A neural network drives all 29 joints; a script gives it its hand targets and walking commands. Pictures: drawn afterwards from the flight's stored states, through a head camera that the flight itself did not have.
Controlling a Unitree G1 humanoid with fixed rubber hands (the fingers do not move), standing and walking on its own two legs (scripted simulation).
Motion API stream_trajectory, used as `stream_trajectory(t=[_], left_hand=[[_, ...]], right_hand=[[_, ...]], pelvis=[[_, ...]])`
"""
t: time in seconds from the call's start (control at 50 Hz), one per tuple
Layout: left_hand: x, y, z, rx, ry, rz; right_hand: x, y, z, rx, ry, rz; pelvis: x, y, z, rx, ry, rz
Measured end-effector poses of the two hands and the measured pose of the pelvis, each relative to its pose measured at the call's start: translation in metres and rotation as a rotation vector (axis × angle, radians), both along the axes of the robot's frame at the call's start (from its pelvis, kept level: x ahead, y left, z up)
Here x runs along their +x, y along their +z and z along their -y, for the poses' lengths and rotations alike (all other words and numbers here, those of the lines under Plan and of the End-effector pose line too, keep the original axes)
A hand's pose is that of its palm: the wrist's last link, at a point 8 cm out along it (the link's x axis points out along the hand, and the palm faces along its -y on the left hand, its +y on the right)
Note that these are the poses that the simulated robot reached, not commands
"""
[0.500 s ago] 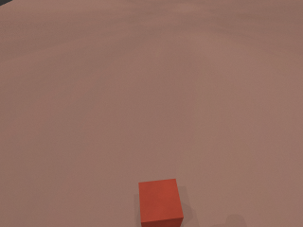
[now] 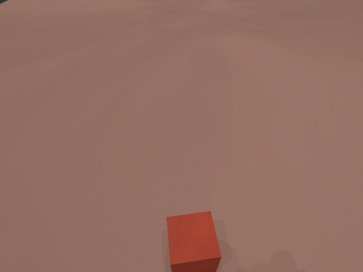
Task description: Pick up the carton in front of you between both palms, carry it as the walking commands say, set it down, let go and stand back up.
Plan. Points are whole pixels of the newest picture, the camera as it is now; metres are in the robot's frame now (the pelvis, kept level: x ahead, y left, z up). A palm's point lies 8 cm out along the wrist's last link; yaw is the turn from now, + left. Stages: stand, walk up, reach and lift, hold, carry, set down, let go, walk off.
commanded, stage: stand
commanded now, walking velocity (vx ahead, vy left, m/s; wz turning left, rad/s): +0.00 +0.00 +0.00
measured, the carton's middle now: (191, 245) +0.40 +0.00 -0.64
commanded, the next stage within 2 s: none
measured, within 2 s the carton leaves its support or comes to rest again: neither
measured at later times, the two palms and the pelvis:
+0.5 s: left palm out of the picture -0.04 +0.23 -0.14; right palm out of the picture -0.08 -0.22 -0.13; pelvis -0.02 +0.01 +0.01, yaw -1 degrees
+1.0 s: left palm out of the picture -0.07 +0.23 -0.14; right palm out of the picture -0.10 -0.19 -0.13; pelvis -0.03 +0.02 +0.01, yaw -1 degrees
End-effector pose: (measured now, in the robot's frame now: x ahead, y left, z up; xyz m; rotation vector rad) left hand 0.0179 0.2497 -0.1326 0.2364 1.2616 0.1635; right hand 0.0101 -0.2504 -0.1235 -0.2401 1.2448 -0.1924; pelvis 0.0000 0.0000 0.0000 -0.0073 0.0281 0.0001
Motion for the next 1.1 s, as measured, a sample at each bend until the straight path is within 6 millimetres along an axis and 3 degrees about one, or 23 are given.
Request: stream_trajectory(t=[0.24, 0.44, 0.72, 1.1], left_hand=[[-0.035, -0.005, 0.012, -0.034, 0.01, -0.108], [-0.053, -0.007, 0.018, -0.054, 0.017, -0.159], [-0.074, -0.008, 0.021, -0.074, 0.028, -0.205], [-0.09, -0.009, 0.021, -0.091, 0.034, -0.24]], right_hand=[[-0.051, -0.006, -0.014, 0.033, -0.032, -0.133], [-0.08, -0.009, -0.028, 0.059, -0.049, -0.197], [-0.1, -0.011, -0.046, 0.085, -0.062, -0.239], [-0.114, -0.011, -0.062, 0.103, -0.078, -0.261]], pelvis=[[-0.009, 0.004, -0.002, -0.001, -0.007, 0.025], [-0.017, 0.006, -0.005, -0.001, -0.009, 0.037], [-0.026, 0.008, -0.012, 0.0, -0.011, 0.045], [-0.033, 0.009, -0.02, 0.002, -0.014, 0.048]])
